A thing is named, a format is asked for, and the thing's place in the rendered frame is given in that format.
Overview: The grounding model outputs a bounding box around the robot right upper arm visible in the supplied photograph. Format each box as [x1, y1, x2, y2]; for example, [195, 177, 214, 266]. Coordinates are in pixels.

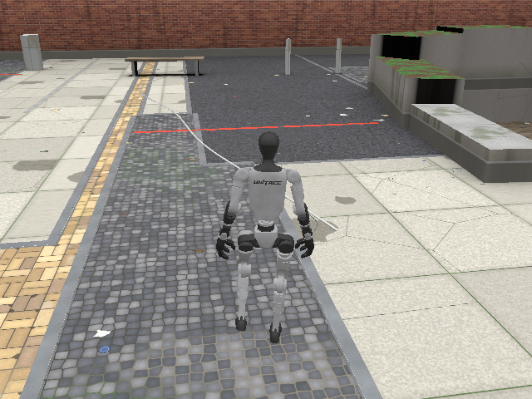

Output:
[285, 169, 306, 215]

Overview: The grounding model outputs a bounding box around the robot right hand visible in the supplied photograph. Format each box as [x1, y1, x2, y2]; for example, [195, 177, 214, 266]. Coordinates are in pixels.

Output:
[295, 237, 314, 258]

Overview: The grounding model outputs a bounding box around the left robot forearm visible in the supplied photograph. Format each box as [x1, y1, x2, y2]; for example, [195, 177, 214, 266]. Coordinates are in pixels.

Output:
[218, 201, 236, 240]

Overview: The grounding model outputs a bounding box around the right robot foot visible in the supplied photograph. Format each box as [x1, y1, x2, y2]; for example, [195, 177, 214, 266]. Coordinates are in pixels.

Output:
[269, 323, 282, 343]

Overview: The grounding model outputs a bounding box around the robot left upper arm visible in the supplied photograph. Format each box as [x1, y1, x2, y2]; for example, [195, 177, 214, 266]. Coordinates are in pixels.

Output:
[228, 167, 251, 214]

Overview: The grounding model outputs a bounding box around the right robot forearm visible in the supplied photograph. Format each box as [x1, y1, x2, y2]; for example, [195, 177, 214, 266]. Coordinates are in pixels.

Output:
[298, 203, 313, 240]

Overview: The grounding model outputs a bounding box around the humanoid robot torso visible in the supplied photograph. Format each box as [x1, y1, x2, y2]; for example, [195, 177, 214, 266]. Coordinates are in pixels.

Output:
[248, 164, 287, 249]

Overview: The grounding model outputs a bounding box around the robot left hand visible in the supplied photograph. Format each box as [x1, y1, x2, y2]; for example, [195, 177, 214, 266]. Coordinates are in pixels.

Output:
[216, 238, 235, 259]

